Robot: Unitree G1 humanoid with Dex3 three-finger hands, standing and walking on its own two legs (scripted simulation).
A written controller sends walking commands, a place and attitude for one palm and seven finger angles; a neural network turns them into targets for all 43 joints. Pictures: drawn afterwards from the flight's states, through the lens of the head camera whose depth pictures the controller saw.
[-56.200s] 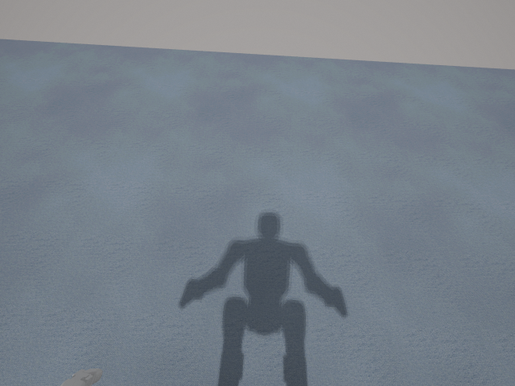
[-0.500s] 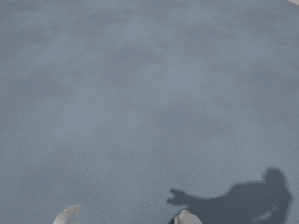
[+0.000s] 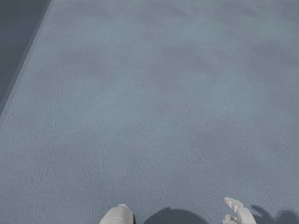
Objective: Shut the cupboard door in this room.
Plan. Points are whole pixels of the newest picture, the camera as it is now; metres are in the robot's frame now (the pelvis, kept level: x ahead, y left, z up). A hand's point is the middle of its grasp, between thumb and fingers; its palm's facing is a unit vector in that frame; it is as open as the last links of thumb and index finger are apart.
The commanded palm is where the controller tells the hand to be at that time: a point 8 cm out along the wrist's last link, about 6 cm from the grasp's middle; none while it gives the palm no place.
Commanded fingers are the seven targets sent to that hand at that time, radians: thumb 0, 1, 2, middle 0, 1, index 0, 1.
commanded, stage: turn to face it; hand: left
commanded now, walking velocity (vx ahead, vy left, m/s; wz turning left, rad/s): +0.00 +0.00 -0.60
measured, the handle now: out of the picture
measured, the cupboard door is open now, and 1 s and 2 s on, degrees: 56 56 56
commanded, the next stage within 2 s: none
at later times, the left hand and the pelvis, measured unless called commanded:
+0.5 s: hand (95, 214) +0.15 +0.16 -0.15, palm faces -0.18 -0.95 -0.24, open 7.4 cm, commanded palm none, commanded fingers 0.00 0.90 0.90 -0.20 -0.30 -0.20 -0.30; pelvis +0.06 -0.01 +0.01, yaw -14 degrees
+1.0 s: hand (123, 156) +0.32 +0.11 -0.12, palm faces -0.53 -0.81 -0.26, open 7.4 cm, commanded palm none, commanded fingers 0.00 0.90 0.90 -0.20 -0.30 -0.20 -0.30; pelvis +0.09 +0.00 +0.02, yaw -33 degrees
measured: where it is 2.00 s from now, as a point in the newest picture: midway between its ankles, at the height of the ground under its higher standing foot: outside the picture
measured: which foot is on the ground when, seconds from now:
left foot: down 0.00-0.42, up 0.44-0.72, down 0.74-1.00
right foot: up 0.00-0.38, down 0.40-0.74, up 0.76-1.00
